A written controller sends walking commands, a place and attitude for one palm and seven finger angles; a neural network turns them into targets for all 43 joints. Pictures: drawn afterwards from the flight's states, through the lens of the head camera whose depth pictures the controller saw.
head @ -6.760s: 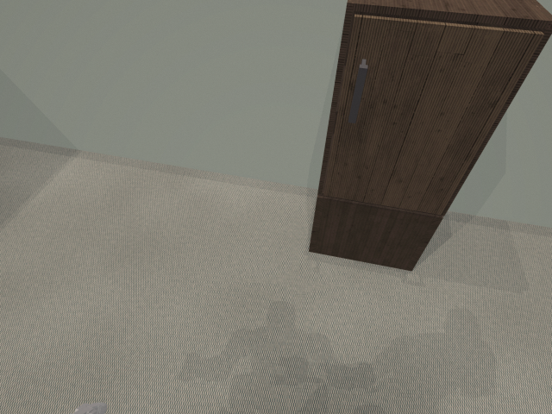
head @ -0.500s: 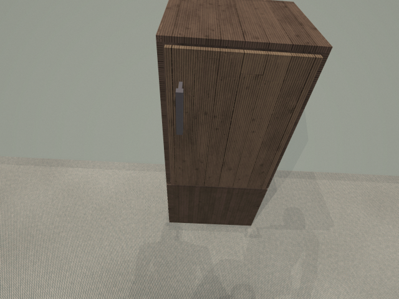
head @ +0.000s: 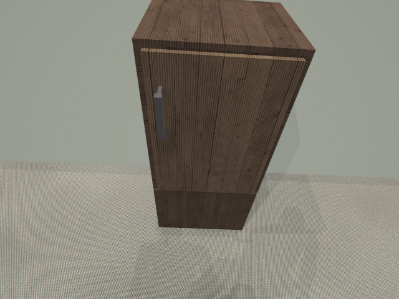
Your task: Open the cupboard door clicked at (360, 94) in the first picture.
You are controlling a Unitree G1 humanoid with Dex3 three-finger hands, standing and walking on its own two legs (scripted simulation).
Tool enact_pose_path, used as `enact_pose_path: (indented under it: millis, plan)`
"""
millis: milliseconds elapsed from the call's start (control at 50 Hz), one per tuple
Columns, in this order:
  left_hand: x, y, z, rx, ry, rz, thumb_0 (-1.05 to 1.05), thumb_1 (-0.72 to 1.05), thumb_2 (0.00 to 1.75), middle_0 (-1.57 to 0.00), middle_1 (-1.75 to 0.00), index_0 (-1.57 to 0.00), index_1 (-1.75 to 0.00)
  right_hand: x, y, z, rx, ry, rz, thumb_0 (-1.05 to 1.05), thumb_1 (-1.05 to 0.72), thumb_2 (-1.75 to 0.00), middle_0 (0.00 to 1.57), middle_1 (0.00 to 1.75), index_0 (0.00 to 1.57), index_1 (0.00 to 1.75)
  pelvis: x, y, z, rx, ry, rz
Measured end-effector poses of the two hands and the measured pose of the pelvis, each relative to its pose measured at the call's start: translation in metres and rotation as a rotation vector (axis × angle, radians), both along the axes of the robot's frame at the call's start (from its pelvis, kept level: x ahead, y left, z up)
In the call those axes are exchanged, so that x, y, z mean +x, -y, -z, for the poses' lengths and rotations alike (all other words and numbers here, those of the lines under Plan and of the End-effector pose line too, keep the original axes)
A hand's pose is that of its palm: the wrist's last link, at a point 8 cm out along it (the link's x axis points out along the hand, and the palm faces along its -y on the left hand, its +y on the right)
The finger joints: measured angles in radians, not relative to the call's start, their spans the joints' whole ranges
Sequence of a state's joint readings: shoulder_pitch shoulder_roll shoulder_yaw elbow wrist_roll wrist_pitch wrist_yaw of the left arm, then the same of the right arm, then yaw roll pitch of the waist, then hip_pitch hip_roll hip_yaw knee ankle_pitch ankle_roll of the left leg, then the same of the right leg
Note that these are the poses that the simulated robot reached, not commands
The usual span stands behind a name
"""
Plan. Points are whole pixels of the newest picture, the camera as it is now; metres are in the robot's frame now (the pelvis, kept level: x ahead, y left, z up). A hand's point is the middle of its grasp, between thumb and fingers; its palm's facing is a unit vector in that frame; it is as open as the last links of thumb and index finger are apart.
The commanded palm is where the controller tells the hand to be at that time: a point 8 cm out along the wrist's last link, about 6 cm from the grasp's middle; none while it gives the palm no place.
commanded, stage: shuffle to correct the standing spot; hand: left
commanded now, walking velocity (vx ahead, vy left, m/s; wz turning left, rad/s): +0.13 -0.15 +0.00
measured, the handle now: (160, 114) +0.58 +0.15 +0.04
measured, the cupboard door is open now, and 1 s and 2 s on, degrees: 0 0 0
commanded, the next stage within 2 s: come to a stop and stand still in 0.16 s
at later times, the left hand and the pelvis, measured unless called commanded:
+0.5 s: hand out of the picture +0.15 +0.11 -0.18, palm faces +0.03 -0.98 -0.22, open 7.3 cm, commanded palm none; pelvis +0.08 -0.07 -0.01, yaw +1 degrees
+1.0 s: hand out of the picture +0.10 +0.12 -0.17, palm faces +0.07 -0.96 -0.27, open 7.4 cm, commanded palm none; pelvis +0.05 -0.08 -0.01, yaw +1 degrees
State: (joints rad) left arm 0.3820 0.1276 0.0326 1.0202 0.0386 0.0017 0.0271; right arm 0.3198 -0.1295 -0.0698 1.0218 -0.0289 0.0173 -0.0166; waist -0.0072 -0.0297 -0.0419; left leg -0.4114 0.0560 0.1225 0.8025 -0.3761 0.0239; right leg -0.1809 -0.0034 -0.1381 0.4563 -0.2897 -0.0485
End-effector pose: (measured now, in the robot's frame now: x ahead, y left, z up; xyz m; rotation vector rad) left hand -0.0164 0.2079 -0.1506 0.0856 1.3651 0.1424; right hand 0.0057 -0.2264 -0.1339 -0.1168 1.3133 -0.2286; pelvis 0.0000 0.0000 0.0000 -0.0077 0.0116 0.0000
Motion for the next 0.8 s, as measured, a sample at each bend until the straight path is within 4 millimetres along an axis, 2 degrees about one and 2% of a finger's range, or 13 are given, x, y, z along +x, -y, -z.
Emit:
enact_pose_path:
  millis: [60, 100, 220, 280, 340, 420, 500, 620, 700, 800]
  plan:
    - [0.011, 0.001, 0.013, -0.027, -0.017, 0.008, 0.0, 0.91, 0.9, -0.19, -0.3, -0.2, -0.3, 0.014, 0.001, 0.009, -0.024, 0.026, -0.013, 0.0, -0.92, -0.9, 0.2, 0.3, 0.2, 0.3, 0.011, -0.002, 0.012, -0.019, -0.008, 0.008]
    - [0.02, 0.002, 0.016, -0.035, -0.046, 0.04, 0.0, 0.91, 0.9, -0.19, -0.3, -0.2, -0.3, 0.016, 0.002, 0.009, -0.027, 0.022, 0.003, 0.0, -0.92, -0.9, 0.2, 0.3, 0.2, 0.3, 0.016, 0.002, 0.013, 0.005, -0.006, 0.024]
    - [0.07, 0.001, -0.001, 0.012, -0.04, 0.076, 0.02, 0.94, 0.9, -0.19, -0.3, -0.2, -0.3, 0.001, 0.013, 0.003, 0.001, -0.082, 0.03, 0.0, -0.91, -0.9, 0.21, 0.3, 0.2, 0.3, 0.037, 0.021, 0.001, 0.018, -0.01, 0.035]
    - [0.101, 0.007, -0.01, 0.042, 0.004, 0.088, 0.02, 0.93, 0.9, -0.19, -0.3, -0.2, -0.3, -0.005, 0.027, 0.006, 0.021, -0.148, 0.046, 0.0, -0.91, -0.9, 0.21, 0.3, 0.2, 0.3, 0.05, 0.036, 0.0, 0.007, -0.011, 0.03]
    - [0.13, 0.018, -0.008, 0.079, 0.064, 0.094, 0.01, 0.93, 0.9, -0.19, -0.3, -0.2, -0.3, -0.003, 0.049, 0.017, 0.034, -0.198, 0.056, 0.0, -0.91, -0.9, 0.21, 0.3, 0.2, 0.3, 0.065, 0.057, 0.01, 0.014, -0.005, 0.02]
    - [0.151, 0.04, -0.008, 0.094, 0.107, 0.075, 0.01, 0.92, 0.9, -0.19, -0.3, -0.2, -0.3, 0.02, 0.074, 0.023, 0.018, -0.219, 0.037, 0.0, -0.91, -0.9, 0.21, 0.3, 0.2, 0.3, 0.077, 0.069, 0.012, -0.004, 0.012, -0.002]
    - [0.163, 0.054, -0.006, 0.08, 0.123, 0.05, 0.0, 0.93, 0.9, -0.2, -0.3, -0.2, -0.3, 0.06, 0.087, 0.02, -0.007, -0.144, 0.003, 0.0, -0.91, -0.9, 0.2, 0.3, 0.2, 0.3, 0.081, 0.073, 0.009, 0.005, 0.024, -0.015]
    - [0.168, 0.048, 0.006, 0.047, 0.137, 0.02, 0.0, 0.93, 0.9, -0.2, -0.3, -0.2, -0.3, 0.115, 0.084, 0.011, -0.04, 0.0, -0.053, 0.0, -0.91, -0.9, 0.2, 0.3, 0.2, 0.3, 0.078, 0.067, 0.013, 0.011, 0.041, -0.009]
    - [0.16, 0.044, 0.003, 0.054, 0.109, 0.026, 0.0, 0.92, 0.9, -0.2, -0.3, -0.2, -0.3, 0.137, 0.076, 0.003, -0.034, 0.079, -0.083, 0.0, -0.91, -0.9, 0.2, 0.3, 0.2, 0.3, 0.072, 0.066, 0.009, 0.013, 0.03, 0.002]
    - [0.143, 0.042, -0.01, 0.086, 0.119, 0.043, 0.0, 0.92, 0.9, -0.2, -0.3, -0.2, -0.3, 0.152, 0.072, 0.0, -0.003, 0.15, -0.126, 0.0, -0.91, -0.9, 0.2, 0.3, 0.2, 0.3, 0.066, 0.069, 0.005, 0.007, 0.014, -0.008]
